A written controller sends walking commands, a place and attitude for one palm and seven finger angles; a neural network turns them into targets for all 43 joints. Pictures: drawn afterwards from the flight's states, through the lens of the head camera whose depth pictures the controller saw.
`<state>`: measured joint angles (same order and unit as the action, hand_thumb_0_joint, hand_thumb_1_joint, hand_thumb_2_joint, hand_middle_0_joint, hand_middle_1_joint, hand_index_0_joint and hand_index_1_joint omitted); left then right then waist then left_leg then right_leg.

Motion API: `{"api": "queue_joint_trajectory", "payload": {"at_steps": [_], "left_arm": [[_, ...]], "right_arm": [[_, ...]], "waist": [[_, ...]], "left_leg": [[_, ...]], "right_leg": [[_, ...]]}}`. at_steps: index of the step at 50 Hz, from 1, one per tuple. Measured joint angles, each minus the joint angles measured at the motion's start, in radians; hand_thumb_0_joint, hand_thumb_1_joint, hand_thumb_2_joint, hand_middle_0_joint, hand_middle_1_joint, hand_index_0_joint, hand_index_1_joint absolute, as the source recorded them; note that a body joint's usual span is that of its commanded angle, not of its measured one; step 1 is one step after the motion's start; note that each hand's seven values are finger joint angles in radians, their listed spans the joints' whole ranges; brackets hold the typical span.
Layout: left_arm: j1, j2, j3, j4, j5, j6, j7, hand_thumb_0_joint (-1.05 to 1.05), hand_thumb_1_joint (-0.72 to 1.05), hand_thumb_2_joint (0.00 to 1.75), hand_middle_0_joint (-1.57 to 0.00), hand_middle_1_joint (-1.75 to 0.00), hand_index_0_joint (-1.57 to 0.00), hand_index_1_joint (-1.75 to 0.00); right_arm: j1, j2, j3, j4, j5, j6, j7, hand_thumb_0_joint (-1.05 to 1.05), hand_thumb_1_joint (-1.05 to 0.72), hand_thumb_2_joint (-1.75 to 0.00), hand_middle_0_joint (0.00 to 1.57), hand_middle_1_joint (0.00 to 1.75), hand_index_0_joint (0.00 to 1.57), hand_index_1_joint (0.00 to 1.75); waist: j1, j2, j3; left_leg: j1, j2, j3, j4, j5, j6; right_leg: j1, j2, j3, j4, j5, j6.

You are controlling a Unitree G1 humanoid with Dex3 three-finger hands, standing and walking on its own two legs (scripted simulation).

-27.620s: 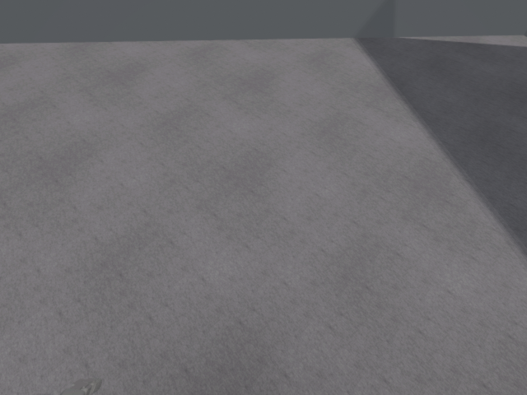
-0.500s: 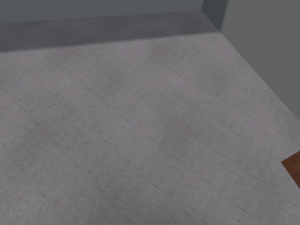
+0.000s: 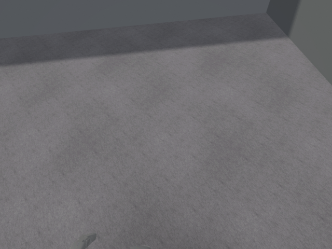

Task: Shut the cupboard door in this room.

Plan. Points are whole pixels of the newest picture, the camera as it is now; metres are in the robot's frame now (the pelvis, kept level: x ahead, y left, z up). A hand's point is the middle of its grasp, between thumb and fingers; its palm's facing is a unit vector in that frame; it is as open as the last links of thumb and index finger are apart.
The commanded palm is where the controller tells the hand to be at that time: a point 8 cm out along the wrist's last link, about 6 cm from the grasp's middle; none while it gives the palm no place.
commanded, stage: turn or walk to find it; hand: left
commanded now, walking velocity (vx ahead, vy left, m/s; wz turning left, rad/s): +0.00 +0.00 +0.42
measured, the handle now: out of the picture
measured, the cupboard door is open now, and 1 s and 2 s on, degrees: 83 83 83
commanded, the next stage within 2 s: none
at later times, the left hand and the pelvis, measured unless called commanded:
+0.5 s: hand out of the picture -0.06 +0.25 -0.18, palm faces +0.27 -0.93 -0.26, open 7.4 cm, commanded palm none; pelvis -0.02 +0.03 +0.00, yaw +13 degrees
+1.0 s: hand out of the picture -0.01 +0.20 -0.14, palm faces +0.41 -0.87 -0.27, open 7.4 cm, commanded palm none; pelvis -0.02 -0.01 +0.00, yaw +25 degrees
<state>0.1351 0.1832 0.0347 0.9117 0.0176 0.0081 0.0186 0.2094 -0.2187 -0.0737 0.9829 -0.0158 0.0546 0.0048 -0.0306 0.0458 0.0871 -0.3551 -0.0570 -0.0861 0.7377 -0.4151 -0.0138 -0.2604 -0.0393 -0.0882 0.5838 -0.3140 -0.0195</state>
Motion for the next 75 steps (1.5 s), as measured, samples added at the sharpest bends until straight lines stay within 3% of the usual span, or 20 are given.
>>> {"api": "queue_joint_trajectory", "payload": {"at_steps": [4, 8, 17, 20, 21, 24, 29, 34, 39, 42, 44, 48, 51, 54, 59, 64, 66, 67, 70, 75], "left_arm": [[0.025, -0.023, -0.004, -0.003, 0.001, -0.002, 0.004, 0.00, 0.90, 0.90, -0.21, -0.30, -0.20, -0.30], [0.050, -0.029, -0.005, 0.010, 0.005, -0.002, 0.004, 0.00, 0.90, 0.90, -0.21, -0.30, -0.20, -0.30], [0.098, 0.017, 0.011, 0.041, 0.014, 0.000, 0.000, 0.00, 0.91, 0.90, -0.21, -0.30, -0.20, -0.30], [0.116, 0.045, 0.021, 0.059, 0.010, 0.010, 0.000, 0.00, 0.91, 0.90, -0.21, -0.30, -0.20, -0.30], [0.123, 0.056, 0.026, 0.064, 0.006, 0.017, 0.000, 0.00, 0.90, 0.90, -0.21, -0.30, -0.20, -0.30], [0.118, 0.085, 0.035, 0.086, 0.003, 0.053, 0.006, 0.00, 0.91, 0.90, -0.21, -0.30, -0.20, -0.30], [0.085, 0.094, 0.039, 0.086, 0.001, 0.059, -0.004, 0.01, 0.91, 0.90, -0.20, -0.30, -0.20, -0.29], [0.049, 0.081, 0.032, 0.057, -0.001, 0.052, -0.006, 0.01, 0.91, 0.90, -0.20, -0.30, -0.20, -0.29], [0.006, 0.057, 0.023, 0.031, -0.004, 0.048, -0.004, 0.00, 0.91, 0.90, -0.20, -0.30, -0.20, -0.29], [-0.010, 0.039, 0.015, 0.014, -0.008, 0.036, -0.005, 0.00, 0.91, 0.90, -0.20, -0.30, -0.20, -0.29], [-0.008, 0.031, 0.009, 0.001, -0.007, 0.019, -0.005, 0.00, 0.91, 0.90, -0.20, -0.30, -0.20, -0.29], [0.005, -0.004, -0.002, -0.009, 0.002, 0.000, 0.000, 0.00, 0.91, 0.90, -0.20, -0.30, -0.20, -0.30], [0.025, -0.020, -0.003, -0.004, 0.002, 0.003, 0.003, 0.00, 0.90, 0.90, -0.21, -0.30, -0.20, -0.30], [0.043, -0.025, -0.003, 0.005, 0.005, 0.002, 0.005, 0.00, 0.90, 0.90, -0.21, -0.30, -0.20, -0.30], [0.071, -0.016, 0.000, 0.018, 0.011, -0.002, 0.001, 0.00, 0.90, 0.90, -0.21, -0.30, -0.20, -0.30], [0.097, 0.016, 0.012, 0.040, 0.015, 0.004, -0.002, 0.00, 0.90, 0.90, -0.21, -0.30, -0.20, -0.30], [0.111, 0.034, 0.020, 0.051, 0.010, 0.012, -0.002, 0.00, 0.90, 0.90, -0.21, -0.30, -0.20, -0.30], [0.117, 0.047, 0.025, 0.055, 0.005, 0.020, -0.003, 0.00, 0.90, 0.90, -0.21, -0.30, -0.20, -0.30], [0.114, 0.081, 0.036, 0.078, 0.003, 0.056, 0.004, 0.00, 0.90, 0.90, -0.21, -0.30, -0.20, -0.30], [0.089, 0.093, 0.040, 0.084, 0.000, 0.061, -0.005, 0.01, 0.91, 0.90, -0.20, -0.30, -0.20, -0.29]], "right_arm": [[0.001, -0.020, -0.013, 0.014, -0.004, 0.018, 0.009, 0.01, -0.91, -0.90, 0.20, 0.30, 0.20, 0.29], [0.000, -0.028, -0.015, 0.019, -0.005, 0.021, 0.014, 0.01, -0.91, -0.90, 0.19, 0.30, 0.20, 0.29], [-0.062, -0.020, 0.010, 0.022, 0.005, 0.016, 0.011, 0.01, -0.91, -0.90, 0.19, 0.30, 0.19, 0.29], [-0.086, -0.016, 0.019, 0.001, 0.007, -0.002, 0.012, 0.01, -0.91, -0.90, 0.19, 0.30, 0.19, 0.29], [-0.092, -0.013, 0.020, -0.006, 0.004, -0.012, 0.012, 0.01, -0.91, -0.90, 0.19, 0.30, 0.20, 0.29], [-0.107, 0.007, 0.027, -0.024, -0.001, -0.029, 0.008, 0.01, -0.91, -0.90, 0.19, 0.30, 0.20, 0.29], [-0.098, 0.023, 0.038, -0.031, -0.003, -0.036, -0.006, 0.00, -0.91, -0.90, 0.20, 0.30, 0.20, 0.29], [-0.075, 0.033, 0.039, -0.030, -0.002, -0.036, -0.004, 0.00, -0.91, -0.90, 0.20, 0.30, 0.20, 0.30], [-0.042, 0.035, 0.029, -0.024, -0.007, -0.027, -0.001, 0.00, -0.91, -0.90, 0.20, 0.30, 0.20, 0.30], [-0.022, 0.028, 0.020, -0.016, -0.009, -0.017, -0.001, 0.00, -0.91, -0.90, 0.20, 0.30, 0.20, 0.30], [-0.003, 0.021, 0.014, -0.012, -0.004, -0.013, 0.000, 0.00, -0.91, -0.90, 0.20, 0.30, 0.20, 0.30], [0.005, -0.005, -0.007, 0.006, -0.001, 0.011, 0.002, 0.01, -0.91, -0.90, 0.20, 0.30, 0.20, 0.29], [0.009, -0.019, -0.015, 0.014, -0.005, 0.019, 0.011, 0.01, -0.91, -0.90, 0.20, 0.30, 0.20, 0.29], [0.014, -0.024, -0.015, 0.020, -0.005, 0.020, 0.014, 0.01, -0.91, -0.90, 0.20, 0.30, 0.20, 0.29], [-0.004, -0.022, -0.005, 0.030, -0.002, 0.024, 0.014, 0.01, -0.91, -0.90, 0.19, 0.30, 0.20, 0.29], [-0.051, -0.015, 0.011, 0.018, 0.006, 0.010, 0.011, 0.01, -0.91, -0.90, 0.19, 0.30, 0.19, 0.29], [-0.064, -0.015, 0.016, 0.002, 0.007, -0.004, 0.012, 0.01, -0.91, -0.90, 0.19, 0.30, 0.20, 0.29], [-0.072, -0.011, 0.016, -0.004, 0.004, -0.014, 0.012, 0.01, -0.91, -0.90, 0.19, 0.30, 0.20, 0.29], [-0.089, 0.012, 0.024, -0.020, -0.001, -0.031, 0.007, 0.01, -0.91, -0.90, 0.19, 0.30, 0.20, 0.29], [-0.088, 0.027, 0.036, -0.027, -0.003, -0.036, -0.006, 0.00, -0.91, -0.90, 0.20, 0.30, 0.20, 0.29]], "waist": [[0.003, -0.003, 0.006], [0.002, -0.016, 0.009], [0.046, -0.062, 0.029], [0.052, -0.074, 0.024], [0.055, -0.083, 0.021], [0.068, -0.108, 0.021], [0.066, -0.094, 0.010], [0.055, -0.082, 0.004], [0.026, -0.062, 0.005], [0.010, -0.045, 0.003], [0.007, -0.039, -0.006], [-0.001, -0.004, 0.004], [-0.003, -0.001, 0.008], [-0.002, -0.011, 0.007], [0.017, -0.039, 0.015], [0.044, -0.068, 0.023], [0.047, -0.073, 0.017], [0.049, -0.084, 0.014], [0.062, -0.111, 0.014], [0.063, -0.096, 0.002]], "left_leg": [[-0.101, 0.013, 0.038, 0.347, -0.014, -0.020], [-0.110, 0.056, 0.053, 0.412, 0.026, -0.046], [0.030, 0.086, 0.116, 0.068, -0.043, -0.046], [0.107, 0.081, 0.153, -0.129, 0.065, -0.031], [0.120, 0.075, 0.157, -0.169, 0.119, -0.008], [0.115, 0.059, 0.157, -0.145, 0.085, 0.041], [0.144, 0.049, 0.115, -0.237, 0.135, 0.052], [0.153, 0.033, 0.081, -0.286, 0.172, 0.056], [0.131, 0.021, 0.041, -0.272, 0.178, 0.043], [0.104, 0.013, 0.017, -0.239, 0.169, 0.028], [0.072, 0.001, 0.002, -0.191, 0.150, 0.013], [-0.046, -0.005, 0.009, 0.148, -0.044, -0.002], [-0.110, 0.017, 0.038, 0.369, -0.006, -0.019], [-0.115, 0.050, 0.055, 0.415, 0.022, -0.039], [-0.046, 0.084, 0.077, 0.261, -0.024, -0.054], [0.053, 0.084, 0.125, 0.012, -0.027, -0.042], [0.112, 0.082, 0.148, -0.138, 0.074, -0.031], [0.120, 0.075, 0.154, -0.165, 0.085, 0.006], [0.113, 0.063, 0.153, -0.141, 0.068, 0.042], [0.146, 0.056, 0.116, -0.232, 0.124, 0.048]], "right_leg": [[0.035, -0.023, -0.033, -0.040, 0.006, -0.015], [0.055, -0.040, -0.068, -0.071, 0.020, -0.014], [0.044, -0.089, -0.140, -0.042, 0.006, 0.008], [0.024, -0.107, -0.167, 0.015, -0.020, 0.031], [0.006, -0.118, -0.166, 0.056, -0.036, 0.041], [-0.079, -0.100, -0.061, 0.277, -0.214, 0.073], [-0.174, -0.066, 0.029, 0.477, -0.141, 0.098], [-0.183, -0.058, 0.060, 0.439, -0.111, 0.114], [-0.135, -0.035, 0.063, 0.289, -0.130, 0.111], [-0.074, -0.012, 0.052, 0.141, -0.094, 0.100], [-0.009, -0.007, 0.039, -0.014, 0.007, 0.087], [0.000, -0.012, -0.008, -0.002, 0.003, 0.000], [0.026, -0.026, -0.035, -0.041, 0.017, -0.008], [0.040, -0.043, -0.062, -0.065, 0.028, -0.007], [0.043, -0.074, -0.101, -0.071, 0.030, 0.001], [0.022, -0.106, -0.139, -0.026, 0.013, 0.025], [0.004, -0.119, -0.158, 0.023, -0.010, 0.043], [-0.016, -0.131, -0.155, 0.065, -0.026, 0.053], [-0.100, -0.108, -0.051, 0.283, -0.200, 0.079], [-0.182, -0.069, 0.026, 0.469, -0.136, 0.099]]}}
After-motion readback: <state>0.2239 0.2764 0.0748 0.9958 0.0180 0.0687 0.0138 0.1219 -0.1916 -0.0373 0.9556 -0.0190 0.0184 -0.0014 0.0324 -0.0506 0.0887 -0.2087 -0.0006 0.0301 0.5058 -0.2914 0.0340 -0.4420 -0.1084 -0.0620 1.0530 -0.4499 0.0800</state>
